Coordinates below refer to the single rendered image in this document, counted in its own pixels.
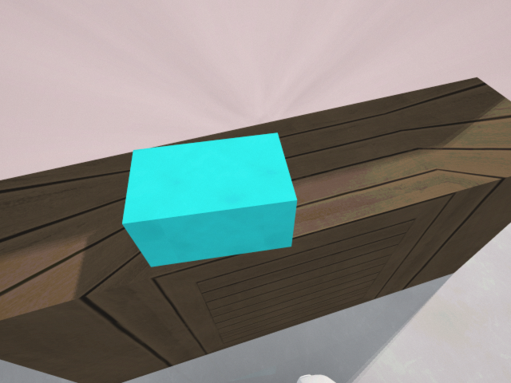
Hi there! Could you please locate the pedestal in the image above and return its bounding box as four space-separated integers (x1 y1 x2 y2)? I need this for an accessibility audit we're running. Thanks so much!
0 77 511 383

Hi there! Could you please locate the carton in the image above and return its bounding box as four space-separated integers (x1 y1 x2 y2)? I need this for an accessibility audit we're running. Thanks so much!
122 133 297 267

